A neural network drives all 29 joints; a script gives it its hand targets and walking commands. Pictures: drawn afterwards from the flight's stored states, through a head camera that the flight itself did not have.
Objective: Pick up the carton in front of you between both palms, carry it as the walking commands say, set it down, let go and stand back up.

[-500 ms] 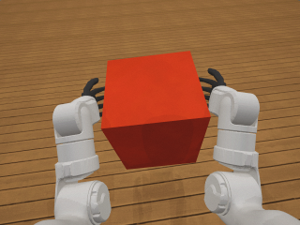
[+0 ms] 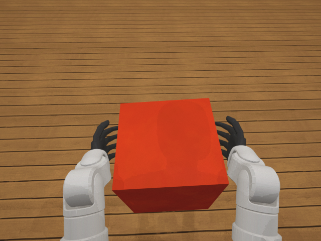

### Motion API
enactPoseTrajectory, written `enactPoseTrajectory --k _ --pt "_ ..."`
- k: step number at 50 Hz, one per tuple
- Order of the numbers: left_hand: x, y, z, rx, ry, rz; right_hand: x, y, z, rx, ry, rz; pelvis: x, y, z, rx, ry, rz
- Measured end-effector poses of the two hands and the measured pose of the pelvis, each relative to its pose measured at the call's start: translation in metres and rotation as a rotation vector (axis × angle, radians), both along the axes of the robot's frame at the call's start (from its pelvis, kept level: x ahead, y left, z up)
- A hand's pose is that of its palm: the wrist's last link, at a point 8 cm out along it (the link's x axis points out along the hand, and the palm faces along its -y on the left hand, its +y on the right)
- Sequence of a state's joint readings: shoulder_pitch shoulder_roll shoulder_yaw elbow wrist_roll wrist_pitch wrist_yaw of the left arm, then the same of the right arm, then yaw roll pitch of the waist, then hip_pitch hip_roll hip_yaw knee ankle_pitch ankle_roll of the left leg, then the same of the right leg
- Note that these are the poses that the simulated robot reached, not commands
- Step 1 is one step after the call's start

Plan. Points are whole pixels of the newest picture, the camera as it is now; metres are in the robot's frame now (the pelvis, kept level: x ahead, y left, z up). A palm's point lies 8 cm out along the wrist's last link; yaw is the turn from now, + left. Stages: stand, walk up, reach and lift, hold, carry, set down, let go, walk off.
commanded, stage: carry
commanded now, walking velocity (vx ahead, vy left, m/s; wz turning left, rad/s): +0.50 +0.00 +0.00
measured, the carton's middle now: (168, 161) +0.31 +0.00 +0.01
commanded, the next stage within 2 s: none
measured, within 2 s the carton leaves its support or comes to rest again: neither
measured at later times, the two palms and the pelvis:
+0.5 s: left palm (116, 72) +0.58 +0.17 +0.08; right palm (211, 77) +0.55 -0.13 +0.09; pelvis +0.33 +0.04 +0.00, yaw -4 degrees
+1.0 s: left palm (132, 23) +0.84 +0.14 +0.11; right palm (208, 21) +0.87 -0.15 +0.11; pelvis +0.62 -0.02 +0.02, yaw +1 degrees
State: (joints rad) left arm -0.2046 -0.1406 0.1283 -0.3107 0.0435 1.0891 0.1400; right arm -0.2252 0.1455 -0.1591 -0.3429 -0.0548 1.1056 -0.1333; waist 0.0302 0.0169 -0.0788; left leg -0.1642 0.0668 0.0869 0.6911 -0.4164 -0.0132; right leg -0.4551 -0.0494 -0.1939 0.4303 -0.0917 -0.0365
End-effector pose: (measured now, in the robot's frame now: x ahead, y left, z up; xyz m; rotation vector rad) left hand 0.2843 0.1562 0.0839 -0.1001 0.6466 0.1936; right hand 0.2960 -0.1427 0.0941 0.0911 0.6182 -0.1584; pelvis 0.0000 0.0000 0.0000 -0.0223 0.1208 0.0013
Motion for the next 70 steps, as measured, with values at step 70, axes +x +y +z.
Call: enactPoseTrajectory --k 70 --pt "0.805 0.002 -0.012 0.003 0.097 -0.132 0.771 0.002 -0.011 -0.049 0.099 -0.084 0.839 0.027 0.004 0.009 -0.082 -0.058"
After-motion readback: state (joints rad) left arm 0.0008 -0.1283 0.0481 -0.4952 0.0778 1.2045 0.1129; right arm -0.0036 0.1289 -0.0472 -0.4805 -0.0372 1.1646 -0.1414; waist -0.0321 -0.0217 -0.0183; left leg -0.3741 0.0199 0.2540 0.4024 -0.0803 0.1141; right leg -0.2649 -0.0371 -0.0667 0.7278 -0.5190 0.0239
